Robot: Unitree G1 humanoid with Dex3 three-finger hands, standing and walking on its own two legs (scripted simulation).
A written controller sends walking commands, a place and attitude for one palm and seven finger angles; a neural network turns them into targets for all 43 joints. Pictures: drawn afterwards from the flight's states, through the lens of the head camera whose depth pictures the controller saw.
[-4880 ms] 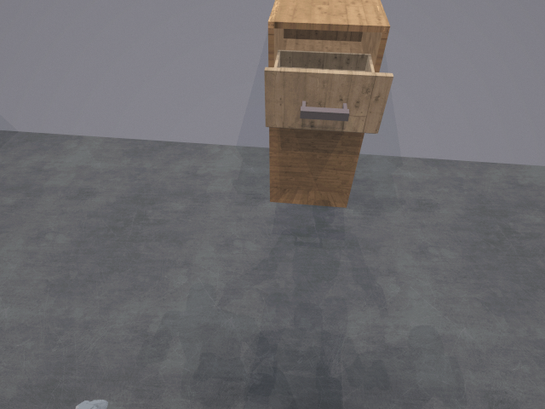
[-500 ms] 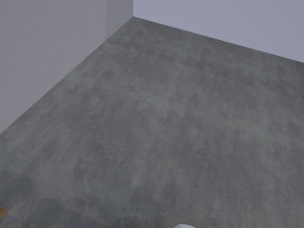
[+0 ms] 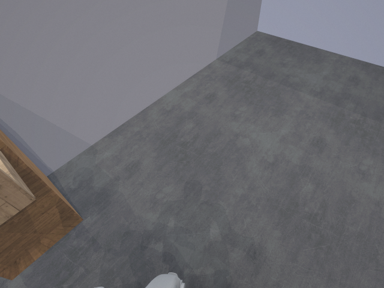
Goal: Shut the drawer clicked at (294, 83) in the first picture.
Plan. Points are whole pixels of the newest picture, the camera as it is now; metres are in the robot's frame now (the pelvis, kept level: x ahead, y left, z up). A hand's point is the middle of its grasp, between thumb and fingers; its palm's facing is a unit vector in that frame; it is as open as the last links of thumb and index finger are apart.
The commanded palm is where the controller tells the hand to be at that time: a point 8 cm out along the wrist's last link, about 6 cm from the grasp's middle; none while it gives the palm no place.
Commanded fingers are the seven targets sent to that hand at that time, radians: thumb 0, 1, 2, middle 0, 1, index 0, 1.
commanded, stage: turn to face it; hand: left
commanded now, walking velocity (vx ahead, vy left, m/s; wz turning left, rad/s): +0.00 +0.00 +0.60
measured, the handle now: out of the picture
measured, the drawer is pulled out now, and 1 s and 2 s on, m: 0.30 0.30 0.30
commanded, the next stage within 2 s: take the last steps up to it in 1.28 s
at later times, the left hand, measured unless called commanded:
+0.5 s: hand out of the picture -0.06 +0.26 -0.18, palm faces +0.37 -0.89 -0.25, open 7.4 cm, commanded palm none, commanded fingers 0.00 0.90 0.90 -0.20 -0.30 -0.20 -0.30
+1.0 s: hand out of the picture -0.03 +0.22 -0.14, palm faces +0.56 -0.78 -0.28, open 7.4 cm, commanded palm none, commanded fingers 0.00 0.90 0.90 -0.20 -0.30 -0.20 -0.30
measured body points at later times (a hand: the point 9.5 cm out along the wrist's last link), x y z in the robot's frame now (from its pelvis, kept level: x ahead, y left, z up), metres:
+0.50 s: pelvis -0.02 +0.04 +0.00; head +0.01 +0.08 +0.44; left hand -0.07 +0.31 -0.16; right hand +0.19 -0.16 -0.12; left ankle -0.04 +0.13 -0.74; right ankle +0.00 -0.12 -0.65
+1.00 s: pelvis -0.01 +0.00 +0.00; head +0.03 -0.02 +0.45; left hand -0.06 +0.26 -0.11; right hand +0.17 -0.20 -0.16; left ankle -0.09 +0.11 -0.64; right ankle +0.05 -0.10 -0.74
